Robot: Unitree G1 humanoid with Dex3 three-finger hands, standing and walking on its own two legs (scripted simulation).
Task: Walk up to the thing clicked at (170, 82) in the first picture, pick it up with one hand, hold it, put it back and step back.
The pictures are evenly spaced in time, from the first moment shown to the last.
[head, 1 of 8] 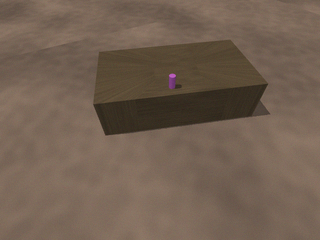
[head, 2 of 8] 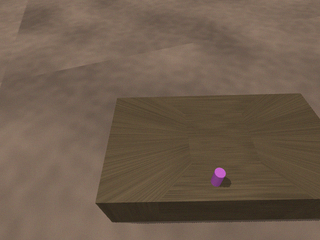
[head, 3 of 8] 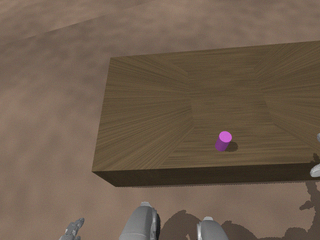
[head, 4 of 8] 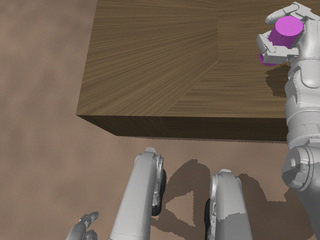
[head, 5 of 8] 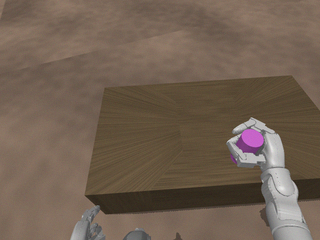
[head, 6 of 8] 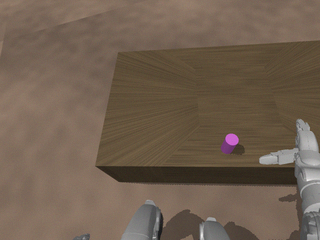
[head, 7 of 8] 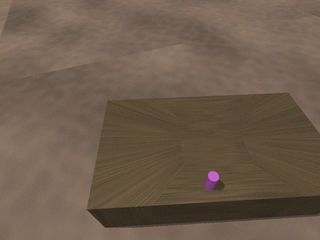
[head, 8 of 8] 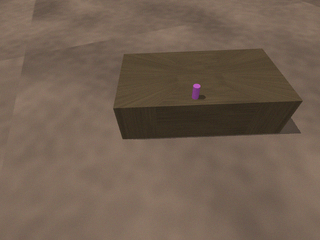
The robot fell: no
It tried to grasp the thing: yes
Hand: right
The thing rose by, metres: 0.38
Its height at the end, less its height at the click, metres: +0.00
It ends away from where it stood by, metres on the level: 0.01
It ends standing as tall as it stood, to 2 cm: yes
